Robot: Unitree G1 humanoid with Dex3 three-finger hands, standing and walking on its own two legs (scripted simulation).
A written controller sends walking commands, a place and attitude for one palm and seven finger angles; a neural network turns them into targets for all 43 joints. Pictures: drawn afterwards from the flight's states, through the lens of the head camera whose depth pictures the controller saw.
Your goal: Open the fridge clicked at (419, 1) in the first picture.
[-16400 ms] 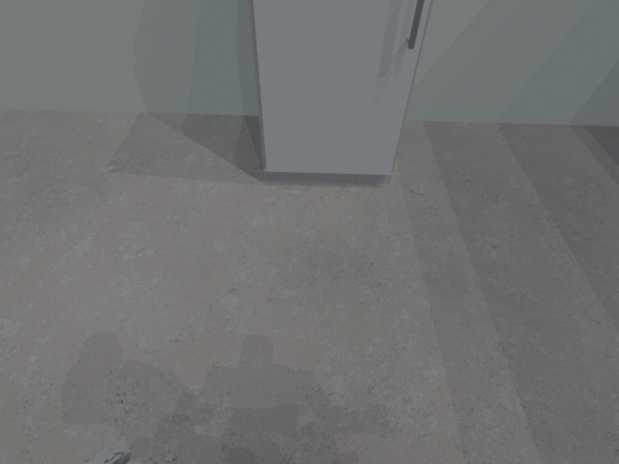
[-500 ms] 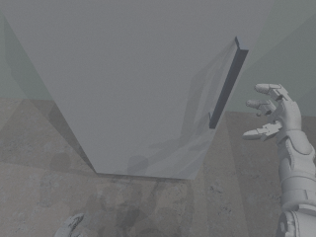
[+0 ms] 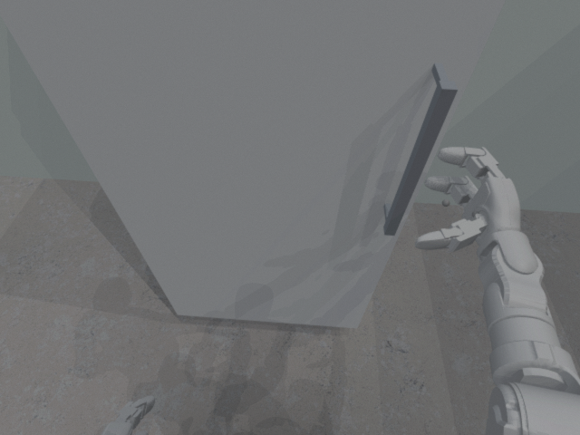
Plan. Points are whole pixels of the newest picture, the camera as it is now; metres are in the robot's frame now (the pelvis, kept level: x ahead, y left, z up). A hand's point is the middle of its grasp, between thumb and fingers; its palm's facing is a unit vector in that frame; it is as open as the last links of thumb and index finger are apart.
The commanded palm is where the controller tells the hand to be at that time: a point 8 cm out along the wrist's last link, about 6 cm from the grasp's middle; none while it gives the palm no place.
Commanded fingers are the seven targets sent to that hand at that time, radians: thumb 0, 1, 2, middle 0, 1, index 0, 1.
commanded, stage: feel for the door with the fingertips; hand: right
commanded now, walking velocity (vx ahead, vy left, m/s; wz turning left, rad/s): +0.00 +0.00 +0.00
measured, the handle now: (410, 164) +0.50 -0.12 +0.10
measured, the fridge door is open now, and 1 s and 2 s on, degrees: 0 0 0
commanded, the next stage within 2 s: slide the fingers in behind the handle in 0.68 s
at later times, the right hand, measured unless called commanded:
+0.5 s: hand (435, 189) +0.44 -0.15 +0.11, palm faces -0.04 +1.00 +0.01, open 14.0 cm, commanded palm +0.41 -0.21 +0.11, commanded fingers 0.00 0.50 -0.30 0.30 1.20 0.30 1.20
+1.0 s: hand (431, 186) +0.45 -0.15 +0.11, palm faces -0.04 +1.00 +0.00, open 14.0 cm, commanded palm +0.42 -0.20 +0.11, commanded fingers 0.00 0.50 -0.30 0.30 1.20 0.30 1.20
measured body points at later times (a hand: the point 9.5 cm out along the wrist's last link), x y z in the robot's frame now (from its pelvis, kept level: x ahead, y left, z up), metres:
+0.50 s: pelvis +0.00 +0.01 +0.00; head +0.05 +0.01 +0.45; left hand +0.08 +0.27 -0.12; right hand +0.44 -0.20 +0.11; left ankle +0.01 +0.12 -0.72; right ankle +0.00 -0.11 -0.72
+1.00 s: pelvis +0.01 +0.01 +0.00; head +0.06 +0.01 +0.45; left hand +0.06 +0.27 -0.12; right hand +0.45 -0.20 +0.11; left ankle +0.01 +0.12 -0.72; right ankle +0.00 -0.11 -0.72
